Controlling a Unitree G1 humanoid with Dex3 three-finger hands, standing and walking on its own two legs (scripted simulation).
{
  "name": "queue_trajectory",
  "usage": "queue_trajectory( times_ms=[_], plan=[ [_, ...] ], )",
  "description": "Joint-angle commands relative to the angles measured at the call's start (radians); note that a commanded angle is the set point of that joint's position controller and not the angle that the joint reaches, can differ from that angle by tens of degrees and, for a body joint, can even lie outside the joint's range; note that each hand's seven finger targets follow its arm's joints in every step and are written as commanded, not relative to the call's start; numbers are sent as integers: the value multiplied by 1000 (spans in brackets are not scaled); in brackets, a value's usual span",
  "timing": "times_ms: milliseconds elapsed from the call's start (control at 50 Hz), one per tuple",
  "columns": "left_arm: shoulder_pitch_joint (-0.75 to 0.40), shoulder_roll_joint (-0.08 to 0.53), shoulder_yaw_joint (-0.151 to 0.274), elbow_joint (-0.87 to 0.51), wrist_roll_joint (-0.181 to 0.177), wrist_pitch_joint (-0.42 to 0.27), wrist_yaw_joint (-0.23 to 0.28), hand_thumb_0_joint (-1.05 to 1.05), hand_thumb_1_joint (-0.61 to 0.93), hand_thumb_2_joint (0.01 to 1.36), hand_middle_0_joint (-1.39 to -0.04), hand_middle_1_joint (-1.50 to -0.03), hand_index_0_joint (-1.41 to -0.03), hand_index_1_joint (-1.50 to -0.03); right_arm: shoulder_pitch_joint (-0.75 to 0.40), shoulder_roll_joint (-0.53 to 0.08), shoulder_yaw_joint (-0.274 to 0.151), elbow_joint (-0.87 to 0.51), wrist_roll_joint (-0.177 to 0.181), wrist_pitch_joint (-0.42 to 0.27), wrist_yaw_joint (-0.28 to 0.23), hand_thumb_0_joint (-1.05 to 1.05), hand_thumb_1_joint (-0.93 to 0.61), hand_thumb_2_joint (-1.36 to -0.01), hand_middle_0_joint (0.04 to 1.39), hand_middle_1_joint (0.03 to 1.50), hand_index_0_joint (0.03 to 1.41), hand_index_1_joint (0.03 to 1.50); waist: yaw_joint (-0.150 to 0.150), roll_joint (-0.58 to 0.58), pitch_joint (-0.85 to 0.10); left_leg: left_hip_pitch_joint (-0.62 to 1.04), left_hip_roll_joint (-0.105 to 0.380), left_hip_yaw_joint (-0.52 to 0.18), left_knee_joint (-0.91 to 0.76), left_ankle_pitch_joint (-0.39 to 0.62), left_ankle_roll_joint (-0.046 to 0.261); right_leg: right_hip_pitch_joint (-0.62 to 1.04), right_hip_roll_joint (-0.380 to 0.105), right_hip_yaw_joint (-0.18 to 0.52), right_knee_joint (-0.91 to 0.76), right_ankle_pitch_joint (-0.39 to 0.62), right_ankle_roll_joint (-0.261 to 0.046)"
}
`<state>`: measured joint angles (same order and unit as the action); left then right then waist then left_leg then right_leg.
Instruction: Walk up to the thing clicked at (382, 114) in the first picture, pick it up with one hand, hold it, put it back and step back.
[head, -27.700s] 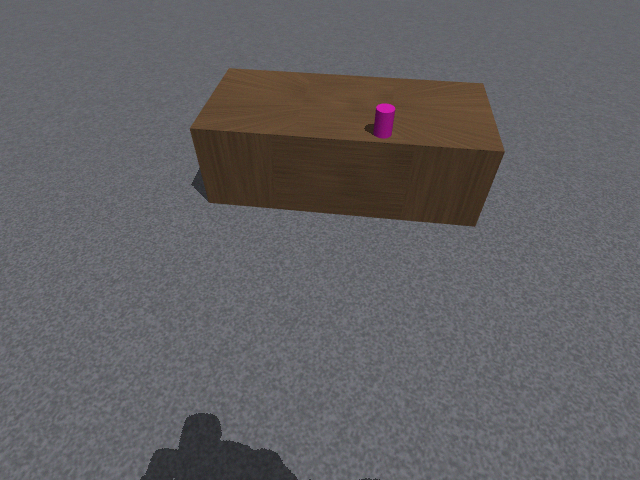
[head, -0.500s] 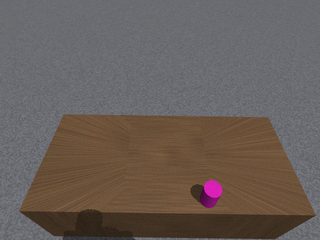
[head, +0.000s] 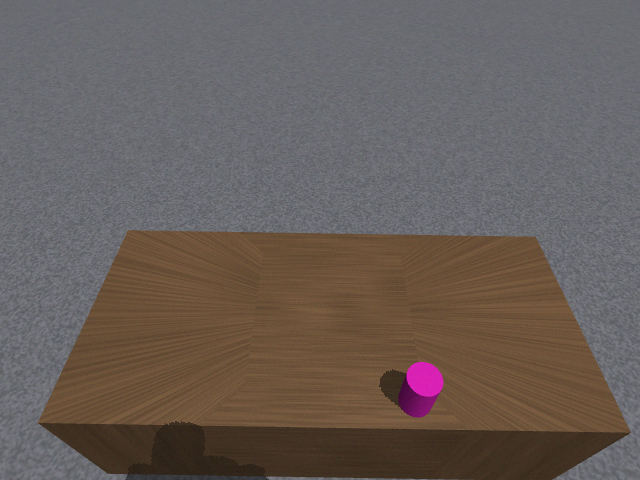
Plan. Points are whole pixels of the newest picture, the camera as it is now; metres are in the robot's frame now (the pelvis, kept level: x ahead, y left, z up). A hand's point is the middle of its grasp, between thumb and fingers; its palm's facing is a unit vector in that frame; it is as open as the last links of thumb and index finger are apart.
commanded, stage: stand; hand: right
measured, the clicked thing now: (419, 390) +0.40 -0.19 -0.34
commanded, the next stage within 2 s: step back in 0.38 s
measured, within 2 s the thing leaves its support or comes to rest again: neither
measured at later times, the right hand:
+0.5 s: hand out of the picture +0.06 -0.26 -0.16, palm faces +0.00 +0.94 -0.35, open 7.4 cm
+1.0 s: hand out of the picture +0.00 -0.28 -0.19, palm faces -0.16 +0.91 -0.38, open 7.4 cm
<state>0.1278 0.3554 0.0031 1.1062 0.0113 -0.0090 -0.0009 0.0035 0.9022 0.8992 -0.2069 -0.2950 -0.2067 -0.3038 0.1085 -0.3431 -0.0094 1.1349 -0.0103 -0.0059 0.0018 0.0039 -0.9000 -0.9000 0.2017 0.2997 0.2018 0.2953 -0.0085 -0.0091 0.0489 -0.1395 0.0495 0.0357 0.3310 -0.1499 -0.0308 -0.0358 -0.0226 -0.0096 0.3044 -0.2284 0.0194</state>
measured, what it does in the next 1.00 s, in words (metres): walks backwards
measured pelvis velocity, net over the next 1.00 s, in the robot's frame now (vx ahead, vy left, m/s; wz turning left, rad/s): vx -0.12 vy -0.02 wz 0.09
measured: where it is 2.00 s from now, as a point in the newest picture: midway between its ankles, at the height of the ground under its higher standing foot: outside the picture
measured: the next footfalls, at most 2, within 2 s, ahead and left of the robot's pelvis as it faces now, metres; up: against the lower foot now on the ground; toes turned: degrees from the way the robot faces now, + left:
left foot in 1.04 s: -0.11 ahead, +0.11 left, +0.00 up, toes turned +3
right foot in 1.40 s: -0.20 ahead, -0.14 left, +0.00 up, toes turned +2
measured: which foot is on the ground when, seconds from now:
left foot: down 0.00-0.66, up 0.68-1.00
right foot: down 0.00-1.00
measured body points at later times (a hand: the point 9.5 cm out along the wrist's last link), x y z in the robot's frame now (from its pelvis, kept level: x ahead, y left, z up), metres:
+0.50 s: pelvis -0.02 +0.00 -0.01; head +0.02 +0.01 +0.44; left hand +0.07 +0.31 -0.14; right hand +0.06 -0.31 -0.13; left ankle +0.02 +0.14 -0.75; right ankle -0.04 -0.13 -0.75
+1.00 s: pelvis -0.12 -0.02 -0.03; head -0.03 -0.02 +0.42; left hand -0.03 +0.30 -0.13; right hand +0.01 -0.33 -0.16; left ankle -0.15 +0.11 -0.73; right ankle -0.07 -0.13 -0.75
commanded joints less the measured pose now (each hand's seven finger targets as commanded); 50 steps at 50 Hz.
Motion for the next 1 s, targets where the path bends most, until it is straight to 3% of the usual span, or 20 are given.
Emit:
queue_trajectory(
  times_ms=[0,340,360,420,480,520,560,580,600,620,640,660,680,720,740,780,840,880,940,980],
  plan=[
    [-27,208,41,-57,2,-18,12,0,900,900,-200,-300,-200,-300,-35,-213,-37,-55,1,-20,-11,0,-900,-900,200,300,200,300,1,10,-63,79,93,-79,-27,157,41,-73,-116,72,-58,179,-34],
    [-19,206,38,-52,1,-16,11,0,900,900,-200,-300,-200,-300,-30,-212,-37,-52,1,-19,-10,0,-900,-900,200,300,200,300,0,17,-41,52,90,-87,-42,110,39,-79,-112,72,-67,123,-34],
    [-28,269,83,-76,-19,-4,15,0,900,900,-200,-300,-200,-300,-64,-264,-58,-72,2,-2,-5,0,-900,-900,200,300,200,300,11,18,61,-12,83,-106,46,268,70,-162,-84,74,30,280,-39],
    [-7,239,88,-113,-23,7,21,0,900,900,-200,-300,-200,-300,-22,-258,-68,-105,16,9,-5,0,-900,-900,200,300,200,300,-1,42,-80,6,118,-115,91,389,117,-106,-55,36,156,296,-58],
    [3,198,82,-149,-17,26,17,0,900,900,-200,-300,-200,-300,-36,-296,-90,-148,13,20,-4,0,-900,-900,200,300,200,300,1,147,-131,-32,191,-181,50,360,199,-131,10,5,328,112,-55],
    [68,198,90,-153,-9,40,15,0,900,900,-200,-300,-200,-300,-82,-316,-104,-196,5,28,-6,0,-900,-900,200,300,200,300,26,228,-137,-95,260,-227,46,308,263,-140,31,0,472,-139,-61],
    [107,202,101,-152,-5,48,9,0,900,900,-200,-300,-200,-300,-113,-310,-108,-232,-3,38,-8,0,-900,-900,200,300,200,300,44,226,-124,-212,275,-227,66,221,282,-117,30,20,539,-254,-74],
    [145,193,105,-146,-5,48,7,0,900,900,-200,-300,-200,-300,-137,-303,-105,-248,-5,44,-6,0,-900,-900,200,300,200,300,69,220,-119,-217,253,-206,123,206,257,-111,21,20,453,-197,-77],
    [158,207,109,-146,1,42,8,0,900,900,-200,-300,-200,-300,-157,-279,-103,-263,0,51,-5,0,-900,-900,200,300,200,300,83,147,-106,-220,179,-164,245,154,201,-131,-19,68,318,-77,-82],
    [128,253,118,-172,13,29,11,0,900,900,-200,-300,-200,-300,-136,-228,-88,-271,14,57,-5,0,-900,-900,200,300,200,300,72,-62,-65,-240,11,-101,414,-6,114,-188,-144,247,83,126,-96],
    [73,335,138,-202,22,19,14,0,900,900,-200,-300,-200,-300,-123,-173,-71,-286,16,63,-11,0,-900,-900,200,300,200,300,54,-208,-1,-374,-160,-105,582,-393,61,-193,-281,423,-7,284,-154],
    [25,378,141,-239,32,15,17,0,900,900,-200,-300,-200,-300,-84,-187,-78,-274,10,69,-24,0,-900,-900,200,300,200,300,45,-176,-8,-334,-151,-204,744,-502,57,-296,-365,462,20,396,-274],
    [-27,363,139,-261,30,12,23,0,900,900,-200,-300,-200,-300,-56,-218,-86,-264,10,70,-26,0,-900,-900,200,300,200,300,24,-163,-22,-306,-141,-231,863,-467,64,-343,-360,460,31,409,-303],
    [-121,297,127,-291,24,9,27,0,900,900,-200,-300,-200,-300,33,-251,-97,-235,28,63,-26,0,-900,-900,200,300,200,300,-37,-118,-45,-337,-145,-233,902,-345,42,-240,-237,279,108,430,-243],
    [-126,281,127,-298,24,11,29,0,900,900,-200,-300,-200,-300,56,-258,-94,-231,28,60,-28,0,-900,-900,200,300,200,300,-39,-126,-78,-356,-151,-210,909,-329,34,-176,-228,240,135,461,-232],
    [-42,258,119,-311,21,10,35,0,900,900,-200,-300,-200,-300,26,-257,-84,-246,14,55,-33,0,-900,-900,200,300,200,300,24,-95,-99,-392,-144,-204,885,-345,19,-62,-250,237,188,549,-245],
    [59,246,126,-304,13,16,50,0,900,900,-200,-300,-200,-300,-28,-237,-68,-287,4,45,-36,0,-900,-900,200,300,200,300,82,-125,-106,-451,-113,-180,702,-371,14,109,-270,239,236,662,-258],
    [77,267,134,-318,11,19,52,0,900,900,-200,-300,-200,-300,-29,-236,-69,-303,-3,43,-34,0,-900,-900,200,300,200,300,89,-150,-105,-406,-94,-153,604,-390,16,111,-288,248,249,710,-263],
    [49,283,137,-348,6,25,47,0,900,900,-200,-300,-200,-300,35,-231,-78,-292,-10,39,-26,0,-900,-900,200,300,200,300,54,-189,-136,-279,-74,-85,424,-345,35,37,-260,208,274,665,-232],
    [-10,293,134,-372,-1,30,39,0,900,900,-200,-300,-200,-300,123,-223,-86,-262,-11,32,-19,0,-900,-900,200,300,200,300,-1,-159,-175,-133,-78,-33,214,-176,50,-38,-227,164,331,541,-191]
  ],
)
